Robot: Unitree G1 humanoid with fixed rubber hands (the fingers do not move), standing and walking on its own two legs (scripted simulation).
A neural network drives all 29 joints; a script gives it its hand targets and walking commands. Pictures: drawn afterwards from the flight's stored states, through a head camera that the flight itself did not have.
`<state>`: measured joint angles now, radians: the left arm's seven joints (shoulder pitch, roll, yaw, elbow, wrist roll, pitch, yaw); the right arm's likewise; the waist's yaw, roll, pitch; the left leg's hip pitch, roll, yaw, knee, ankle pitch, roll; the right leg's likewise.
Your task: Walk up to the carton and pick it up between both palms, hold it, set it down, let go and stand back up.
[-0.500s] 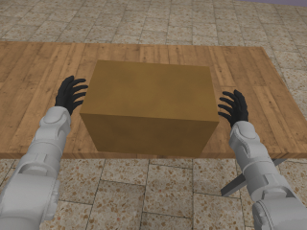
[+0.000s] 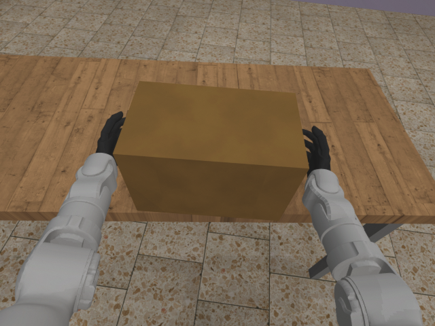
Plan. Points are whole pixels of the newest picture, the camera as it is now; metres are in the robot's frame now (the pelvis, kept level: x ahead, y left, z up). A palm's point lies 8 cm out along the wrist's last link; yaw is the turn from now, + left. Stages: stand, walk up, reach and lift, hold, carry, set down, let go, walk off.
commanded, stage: reach and lift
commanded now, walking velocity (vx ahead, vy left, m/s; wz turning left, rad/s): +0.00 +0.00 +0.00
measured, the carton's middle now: (212, 154) +0.43 +0.01 +0.05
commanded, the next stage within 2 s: none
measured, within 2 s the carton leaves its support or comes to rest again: leaves its support in 1.08 s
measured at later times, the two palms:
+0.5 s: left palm (109, 150) +0.43 +0.20 +0.06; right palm (312, 167) +0.38 -0.18 +0.06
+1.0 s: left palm (108, 150) +0.43 +0.20 +0.07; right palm (312, 167) +0.38 -0.18 +0.07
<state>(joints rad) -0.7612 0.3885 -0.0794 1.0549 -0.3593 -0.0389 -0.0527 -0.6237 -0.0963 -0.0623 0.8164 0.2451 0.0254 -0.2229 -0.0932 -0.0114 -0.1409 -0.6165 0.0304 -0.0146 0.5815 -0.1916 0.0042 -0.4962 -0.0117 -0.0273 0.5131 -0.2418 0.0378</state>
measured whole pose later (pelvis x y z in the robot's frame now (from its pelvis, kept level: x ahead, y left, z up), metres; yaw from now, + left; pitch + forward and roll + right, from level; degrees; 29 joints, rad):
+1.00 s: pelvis +0.02 +0.00 +0.01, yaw +1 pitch +9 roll -2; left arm -0.77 0.32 0.02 1.22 -0.17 -0.18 -0.06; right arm -0.57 0.00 -0.20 0.87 0.04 -0.08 -0.17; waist -0.09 -0.04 -0.12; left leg -0.46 0.02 -0.01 0.47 -0.17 0.00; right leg -0.34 -0.02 -0.03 0.40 -0.22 0.04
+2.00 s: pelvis +0.02 -0.01 +0.02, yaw +0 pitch +11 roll -1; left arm -0.65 0.28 -0.09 0.99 -0.26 -0.18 0.03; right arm -0.45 -0.11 -0.06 0.74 0.15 -0.13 -0.19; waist -0.03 -0.02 -0.20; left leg -0.43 0.03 -0.01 0.35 -0.11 -0.01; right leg -0.32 -0.01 -0.01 0.28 -0.15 0.03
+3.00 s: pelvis +0.00 -0.03 +0.02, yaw +2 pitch -2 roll -1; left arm -0.55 0.13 0.27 0.26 0.09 0.61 -0.02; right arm -0.57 -0.15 -0.11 0.46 0.19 0.43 -0.13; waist -0.06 -0.06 -0.10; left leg -0.18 0.03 -0.05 0.30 -0.09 -0.03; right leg -0.07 0.00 -0.04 0.27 -0.17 0.00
